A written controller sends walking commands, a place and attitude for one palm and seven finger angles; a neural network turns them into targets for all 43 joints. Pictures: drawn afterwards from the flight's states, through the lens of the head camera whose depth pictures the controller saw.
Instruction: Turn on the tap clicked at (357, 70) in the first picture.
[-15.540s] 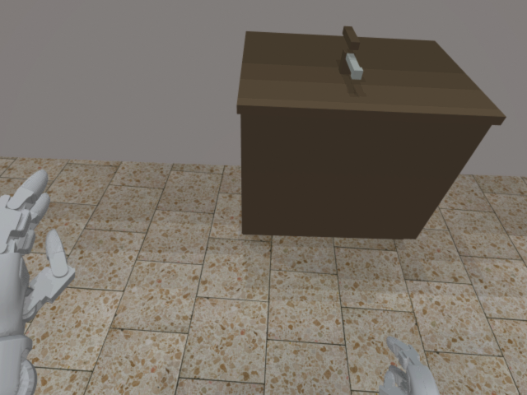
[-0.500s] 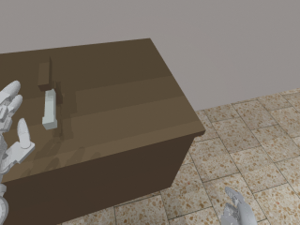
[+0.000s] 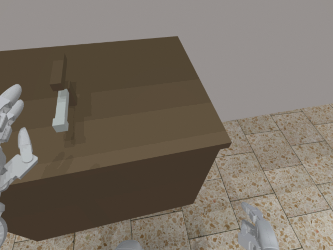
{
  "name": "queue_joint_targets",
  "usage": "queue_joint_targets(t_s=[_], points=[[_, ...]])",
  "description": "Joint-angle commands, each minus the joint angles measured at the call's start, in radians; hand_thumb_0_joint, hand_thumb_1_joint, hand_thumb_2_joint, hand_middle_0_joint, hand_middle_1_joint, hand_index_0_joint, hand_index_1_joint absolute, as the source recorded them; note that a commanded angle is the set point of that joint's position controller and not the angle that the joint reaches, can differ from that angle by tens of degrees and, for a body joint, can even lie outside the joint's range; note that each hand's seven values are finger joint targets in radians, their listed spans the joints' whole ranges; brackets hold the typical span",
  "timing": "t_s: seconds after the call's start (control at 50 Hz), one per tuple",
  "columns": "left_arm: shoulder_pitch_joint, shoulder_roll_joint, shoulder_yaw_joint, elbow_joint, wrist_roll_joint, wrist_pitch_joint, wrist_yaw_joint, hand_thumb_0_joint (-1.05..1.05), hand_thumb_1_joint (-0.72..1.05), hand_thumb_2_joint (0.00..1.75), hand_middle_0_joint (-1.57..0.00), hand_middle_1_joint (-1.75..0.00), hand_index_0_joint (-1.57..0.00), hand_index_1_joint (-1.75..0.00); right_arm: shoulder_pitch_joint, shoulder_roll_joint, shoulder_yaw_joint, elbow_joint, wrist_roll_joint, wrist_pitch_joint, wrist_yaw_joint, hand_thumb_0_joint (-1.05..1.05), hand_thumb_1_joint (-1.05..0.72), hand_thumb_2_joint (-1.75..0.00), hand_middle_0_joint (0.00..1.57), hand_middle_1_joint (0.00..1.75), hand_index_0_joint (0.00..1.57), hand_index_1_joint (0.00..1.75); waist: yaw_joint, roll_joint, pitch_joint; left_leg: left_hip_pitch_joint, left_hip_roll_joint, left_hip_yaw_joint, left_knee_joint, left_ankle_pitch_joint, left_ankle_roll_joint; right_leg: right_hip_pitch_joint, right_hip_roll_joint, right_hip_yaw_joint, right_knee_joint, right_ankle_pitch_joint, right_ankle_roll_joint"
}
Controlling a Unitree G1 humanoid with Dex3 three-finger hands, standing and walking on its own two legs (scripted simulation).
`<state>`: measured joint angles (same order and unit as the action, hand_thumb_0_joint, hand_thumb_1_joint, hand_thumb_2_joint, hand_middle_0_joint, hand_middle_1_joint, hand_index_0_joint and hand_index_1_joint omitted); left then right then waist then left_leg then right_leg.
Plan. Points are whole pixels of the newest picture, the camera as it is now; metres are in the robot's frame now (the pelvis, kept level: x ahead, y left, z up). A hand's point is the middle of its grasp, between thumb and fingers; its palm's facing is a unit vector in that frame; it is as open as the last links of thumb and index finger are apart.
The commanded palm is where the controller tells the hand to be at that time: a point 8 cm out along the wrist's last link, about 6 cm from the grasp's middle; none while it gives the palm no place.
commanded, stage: shuffle to correct the standing spot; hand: left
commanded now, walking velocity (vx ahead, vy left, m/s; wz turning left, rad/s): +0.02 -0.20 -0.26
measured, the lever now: (60, 124) +0.38 +0.30 +0.05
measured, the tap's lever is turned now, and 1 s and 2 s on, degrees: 0 0 0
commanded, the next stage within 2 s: come to a stop and stand still in 0.38 s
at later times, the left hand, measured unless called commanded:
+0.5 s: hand (50, 178) +0.19 +0.20 +0.19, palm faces +0.32 -0.80 -0.50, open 7.4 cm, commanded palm +0.14 +0.23 +0.18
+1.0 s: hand (53, 163) +0.20 +0.19 +0.21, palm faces +0.38 -0.78 -0.50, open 7.4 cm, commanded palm +0.14 +0.21 +0.18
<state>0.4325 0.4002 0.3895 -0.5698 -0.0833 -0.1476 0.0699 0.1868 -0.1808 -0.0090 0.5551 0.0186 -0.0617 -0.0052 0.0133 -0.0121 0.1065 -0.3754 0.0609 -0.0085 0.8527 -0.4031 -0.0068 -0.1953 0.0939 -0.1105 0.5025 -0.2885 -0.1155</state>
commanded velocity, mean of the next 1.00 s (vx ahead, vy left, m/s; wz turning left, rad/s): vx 0.03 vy -0.03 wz -0.02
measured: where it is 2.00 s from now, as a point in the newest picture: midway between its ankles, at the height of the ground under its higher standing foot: outside the picture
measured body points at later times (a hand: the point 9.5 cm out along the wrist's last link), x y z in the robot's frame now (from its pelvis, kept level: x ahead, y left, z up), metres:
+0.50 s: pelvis -0.03 -0.04 -0.01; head +0.00 -0.03 +0.44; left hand +0.17 +0.24 +0.21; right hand +0.12 -0.26 -0.09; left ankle +0.03 +0.11 -0.73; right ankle -0.03 -0.19 -0.73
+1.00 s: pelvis -0.03 -0.06 +0.00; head +0.00 -0.06 +0.45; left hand +0.18 +0.23 +0.24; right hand +0.13 -0.29 -0.08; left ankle +0.01 +0.03 -0.73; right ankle -0.02 -0.19 -0.73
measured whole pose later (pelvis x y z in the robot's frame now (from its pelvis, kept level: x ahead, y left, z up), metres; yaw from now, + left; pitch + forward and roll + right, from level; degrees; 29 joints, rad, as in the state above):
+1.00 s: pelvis -0.03 -0.06 +0.00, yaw -2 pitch -3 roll -2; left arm 0.39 0.50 0.44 -0.48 -0.06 -0.24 0.11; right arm 0.25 -0.20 0.02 0.55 0.04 -0.11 -0.05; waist 0.03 0.04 0.09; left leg -0.27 0.01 0.03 0.56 -0.24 0.03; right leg -0.20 -0.01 -0.08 0.50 -0.26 0.00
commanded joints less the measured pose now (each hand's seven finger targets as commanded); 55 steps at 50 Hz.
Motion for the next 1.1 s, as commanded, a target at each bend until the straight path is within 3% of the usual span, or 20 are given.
queue_joint_targets(t_s=[0.0,0.12,0.14,0.16,0.18,0.26,0.32,0.42,0.46,0.48,0.52,0.58,0.66,0.74,0.86,0.92,0.94,0.96,1.0,1.08], points=[[0.044,0.166,0.129,-0.171,-0.014,-0.058,0.029,0.0,0.9,0.9,-0.2,-0.3,-0.2,-0.3,-0.057,-0.106,-0.044,-0.156,-0.006,-0.043,-0.017,0.0,-0.9,-0.9,0.2,0.3,0.2,0.3,0.014,-0.057,-0.17,-0.191,-0.015,0.03,0.166,-0.11,-0.001,0.167,-0.355,0.361,-0.128,0.572,-0.111],[-0.129,0.16,0.083,-0.22,-0.004,-0.069,0.04,0.0,0.9,0.9,-0.2,-0.3,-0.2,-0.3,-0.046,-0.119,-0.047,-0.157,-0.019,-0.064,-0.038,0.0,-0.9,-0.9,0.2,0.3,0.2,0.3,-0.016,0.013,-0.173,0.314,-0.003,0.107,-0.387,0.212,0.026,-0.15,-0.196,0.199,-0.034,0.158,0.01],[-0.128,0.161,0.079,-0.242,-0.003,-0.068,0.041,0.0,0.9,0.9,-0.2,-0.3,-0.2,-0.3,-0.046,-0.139,-0.058,-0.158,-0.017,-0.067,-0.046,0.0,-0.9,-0.9,0.2,0.3,0.2,0.3,-0.023,0.12,-0.173,0.442,0.095,-0.025,-0.458,0.223,0.066,-0.27,-0.151,0.172,0.121,0.084,0.049],[-0.139,0.145,0.065,-0.267,0.001,-0.08,0.039,0.0,0.9,0.9,-0.2,-0.3,-0.2,-0.3,-0.055,-0.157,-0.066,-0.17,-0.024,-0.066,-0.041,0.0,-0.9,-0.9,0.2,0.3,0.2,0.3,-0.01,0.294,-0.174,0.474,0.324,-0.316,-0.528,0.293,0.164,-0.395,-0.07,0.116,0.394,-0.163,0.123],[-0.164,0.17,0.08,-0.257,0.016,-0.087,0.032,0.0,0.9,0.9,-0.2,-0.3,-0.2,-0.3,-0.067,-0.142,-0.063,-0.175,-0.024,-0.071,-0.033,0.0,-0.9,-0.9,0.2,0.3,0.2,0.3,0.007,0.245,-0.151,0.37,0.419,-0.455,-0.576,0.319,0.252,-0.396,-0.043,0.185,0.632,-0.17,0.149],[-0.151,0.178,0.11,-0.282,0.032,-0.063,0.005,0.0,0.9,0.9,-0.2,-0.3,-0.2,-0.3,-0.081,-0.148,-0.063,-0.168,-0.033,-0.062,0.002,0.0,-0.9,-0.9,0.2,0.3,0.2,0.3,0.005,0.182,-0.099,0.142,0.324,-0.235,-0.57,0.202,0.198,-0.392,-0.101,0.202,0.781,-0.04,0.12],[-0.042,0.141,0.118,-0.285,0.031,-0.079,0.004,0.0,0.9,0.9,-0.2,-0.3,-0.2,-0.3,-0.038,-0.153,-0.079,-0.186,-0.01,-0.057,0.027,0.0,-0.9,-0.9,0.2,0.3,0.2,0.3,0.018,0.278,-0.162,0.053,0.225,-0.033,-0.537,0.072,0.125,-0.188,-0.118,0.085,0.428,-0.033,0.103],[-0.033,0.169,0.148,-0.181,0.033,-0.076,0.029,0.0,0.9,0.9,-0.2,-0.3,-0.2,-0.3,0.002,-0.147,-0.064,-0.197,0.008,-0.06,0.019,0.0,-0.9,-0.9,0.2,0.3,0.2,0.3,-0.001,0.216,-0.198,-0.069,0.149,0.011,-0.387,-0.235,0.057,0.119,-0.04,-0.074,0.009,-0.072,0.106],[-0.048,0.179,0.143,-0.12,0.04,-0.062,0.033,0.0,0.9,0.9,-0.2,-0.3,-0.2,-0.3,0.018,-0.135,-0.056,-0.169,0.01,-0.056,0.008,0.0,-0.9,-0.9,0.2,0.3,0.2,0.3,-0.008,-0.028,-0.163,-0.099,0.03,0.094,-0.054,-0.233,0.032,0.077,-0.127,0.059,-0.157,-0.096,0.053],[-0.078,0.215,0.156,-0.1,0.034,-0.056,0.041,0.0,0.9,0.9,-0.2,-0.3,-0.2,-0.3,0.009,-0.106,-0.051,-0.168,0.015,-0.057,0.002,0.0,-0.9,-0.9,0.2,0.3,0.2,0.3,-0.011,-0.258,-0.143,-0.193,-0.048,0.101,0.212,-0.166,0.01,0.082,-0.29,0.292,-0.246,-0.04,-0.026],[-0.115,0.155,0.111,-0.067,0.022,-0.055,0.05,0.0,0.9,0.9,-0.2,-0.3,-0.2,-0.3,-0.024,-0.115,-0.046,-0.141,0.029,-0.084,-0.008,0.0,-0.9,-0.9,0.2,0.3,0.2,0.3,-0.01,-0.301,-0.129,-0.23,-0.023,-0.017,0.386,-0.081,-0.001,0.036,-0.407,0.395,-0.253,0.162,-0.113],[-0.059,0.136,0.094,-0.093,0.039,-0.068,0.066,0.0,0.9,0.9,-0.2,-0.3,-0.2,-0.3,-0.06,-0.113,-0.03,-0.1,0.019,-0.072,-0.013,0.0,-0.9,-0.9,0.2,0.3,0.2,0.3,-0.025,-0.124,-0.063,-0.06,0.034,-0.045,0.059,-0.047,0.031,-0.115,-0.388,0.307,-0.179,0.127,-0.087],[-0.096,0.142,0.084,-0.216,0.049,-0.118,0.086,0.0,0.9,0.9,-0.2,-0.3,-0.2,-0.3,-0.073,-0.115,-0.035,-0.084,-0.003,-0.112,-0.03,0.0,-0.9,-0.9,0.2,0.3,0.2,0.3,-0.027,0.06,-0.145,0.212,-0.054,0.05,-0.408,0.184,0.038,-0.041,-0.249,0.12,-0.006,0.111,0.035],[-0.075,0.235,0.158,-0.336,0.058,-0.13,0.09,0.0,0.9,0.9,-0.2,-0.3,-0.2,-0.3,-0.09,-0.131,-0.051,-0.122,-0.01,-0.13,-0.022,0.0,-0.9,-0.9,0.2,0.3,0.2,0.3,-0.005,0.411,-0.165,0.268,0.187,-0.316,-0.562,0.35,0.15,-0.2,-0.125,0.099,0.354,-0.233,0.101],[0.04,0.152,0.153,-0.134,0.043,-0.12,0.079,0.0,0.9,0.9,-0.2,-0.3,-0.2,-0.3,-0.024,-0.139,-0.044,-0.115,0.015,-0.114,-0.005,0.0,-0.9,-0.9,0.2,0.3,0.2,0.3,-0.013,0.11,-0.184,0.081,0.079,-0.112,-0.384,0.273,0.077,0.106,-0.125,0.046,-0.167,0.124,0.103],[0.088,0.119,0.137,-0.009,0.027,-0.096,0.069,0.0,0.9,0.9,-0.2,-0.3,-0.2,-0.3,0.008,-0.139,-0.062,-0.117,0.028,-0.102,-0.009,0.0,-0.9,-0.9,0.2,0.3,0.2,0.3,-0.033,-0.148,-0.183,0.035,-0.022,-0.03,-0.265,0.049,0.027,0.069,-0.265,0.221,-0.178,0.169,0.027],[-0.656,0.728,0.337,-0.187,-0.044,-0.193,0.083,0.0,0.9,0.9,-0.2,-0.3,-0.2,-0.3,0.101,-0.189,0.066,-0.226,0.031,-0.087,-0.102,0.0,-0.9,-0.9,0.2,0.3,0.2,0.3,-0.008,0.056,-0.09,0.16,0.0,-0.076,-0.581,0.134,0.028,0.097,-0.131,0.06,-0.053,0.063,0.132],[-0.313,0.294,0.304,0.148,0.01,-0.148,0.059,0.0,0.9,0.9,-0.2,-0.3,-0.2,-0.3,-0.003,-0.1,-0.014,-0.174,0.026,-0.112,-0.083,0.0,-0.9,-0.9,0.2,0.3,0.2,0.3,0.04,0.152,-0.201,0.217,0.074,-0.059,-0.527,0.191,0.012,-0.147,-0.117,0.037,0.062,-0.114,0.116],[-0.232,0.259,0.203,0.222,0.025,-0.139,0.06,0.0,0.9,0.9,-0.2,-0.3,-0.2,-0.3,-0.02,-0.183,-0.024,-0.129,-0.02,-0.125,-0.034,0.0,-0.9,-0.9,0.2,0.3,0.2,0.3,0.025,0.169,-0.133,0.095,0.08,-0.066,-0.53,0.153,0.03,-0.067,-0.121,0.073,0.037,-0.062,0.108],[-0.144,0.06,-0.025,0.151,0.03,-0.113,0.026,0.0,0.9,0.9,-0.2,-0.3,-0.2,-0.3,-0.032,-0.165,-0.025,-0.117,-0.001,-0.134,-0.003,0.0,-0.9,-0.9,0.2,0.3,0.2,0.3,0.017,-0.119,-0.168,0.174,-0.02,0.007,-0.379,0.164,0.023,-0.042,-0.184,0.221,-0.174,0.123,0.091]])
